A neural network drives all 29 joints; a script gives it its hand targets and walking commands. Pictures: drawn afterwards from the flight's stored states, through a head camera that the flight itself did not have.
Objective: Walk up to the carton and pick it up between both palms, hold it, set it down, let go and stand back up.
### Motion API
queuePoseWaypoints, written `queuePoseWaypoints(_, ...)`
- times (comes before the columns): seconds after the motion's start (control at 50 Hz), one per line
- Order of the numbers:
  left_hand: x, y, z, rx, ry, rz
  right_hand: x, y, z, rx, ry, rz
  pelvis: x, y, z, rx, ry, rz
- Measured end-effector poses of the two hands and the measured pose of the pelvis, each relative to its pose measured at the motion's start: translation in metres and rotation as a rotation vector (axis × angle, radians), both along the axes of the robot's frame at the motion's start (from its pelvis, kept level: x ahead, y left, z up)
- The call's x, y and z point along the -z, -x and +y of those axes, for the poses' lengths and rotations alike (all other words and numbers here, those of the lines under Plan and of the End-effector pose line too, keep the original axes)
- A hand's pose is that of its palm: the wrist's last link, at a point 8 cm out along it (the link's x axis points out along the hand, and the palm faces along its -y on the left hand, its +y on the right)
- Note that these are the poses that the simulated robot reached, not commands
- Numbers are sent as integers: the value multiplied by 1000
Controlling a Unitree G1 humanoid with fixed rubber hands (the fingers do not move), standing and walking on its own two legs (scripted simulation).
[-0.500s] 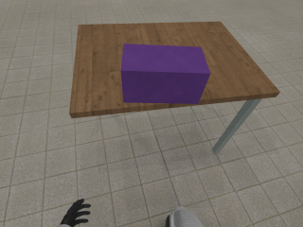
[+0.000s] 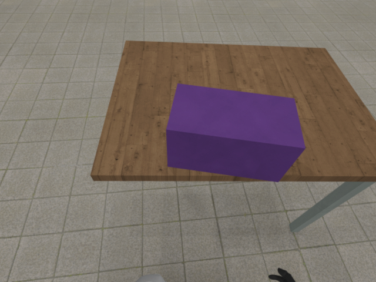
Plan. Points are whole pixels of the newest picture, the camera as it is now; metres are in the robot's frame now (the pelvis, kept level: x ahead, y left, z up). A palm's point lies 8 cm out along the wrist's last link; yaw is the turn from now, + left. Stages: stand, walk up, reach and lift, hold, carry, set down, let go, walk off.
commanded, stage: walk up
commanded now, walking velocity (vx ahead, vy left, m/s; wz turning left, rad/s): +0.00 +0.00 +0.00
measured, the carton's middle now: (228, 133) +0.48 -0.06 +0.00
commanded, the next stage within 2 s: none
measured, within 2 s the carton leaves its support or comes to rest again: neither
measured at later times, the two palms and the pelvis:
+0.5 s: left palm out of the picture +0.06 +0.23 -0.14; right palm out of the picture +0.04 -0.20 -0.13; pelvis +0.06 +0.02 +0.02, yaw -1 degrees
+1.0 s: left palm out of the picture +0.04 +0.22 -0.14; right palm out of the picture +0.05 -0.17 -0.14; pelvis +0.08 +0.03 +0.01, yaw -1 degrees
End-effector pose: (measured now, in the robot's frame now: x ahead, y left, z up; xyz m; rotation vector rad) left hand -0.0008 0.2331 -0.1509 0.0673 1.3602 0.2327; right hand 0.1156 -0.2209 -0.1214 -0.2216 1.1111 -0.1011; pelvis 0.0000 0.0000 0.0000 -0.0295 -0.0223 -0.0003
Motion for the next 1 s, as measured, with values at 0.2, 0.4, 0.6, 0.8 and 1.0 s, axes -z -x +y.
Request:
queuePoseWaypoints(0.2, -13, -30, -10, 30, 42, 11, -6, -6, 19, 54, -38, 24, -14, -31, 13, 12, -24, 4)
queuePoseWaypoints(0.4, -16, -55, -5, 66, 23, 29, 5, 48, 17, 144, -32, 184, -16, -50, 20, 16, -29, 2)
queuePoseWaypoints(0.6, -13, -61, -2, 68, 23, 65, 9, 84, 31, 178, -44, 307, -15, -63, 25, 14, -35, -1)
queuePoseWaypoints(0.8, -11, -56, -4, 64, 32, 94, 13, 77, 47, 170, -70, 306, -13, -72, 28, 10, -37, -3)
queuePoseWaypoints(1.0, -10, -44, -9, 56, 48, 130, 15, 67, 49, 161, -67, 299, -12, -78, 30, 11, -39, 2)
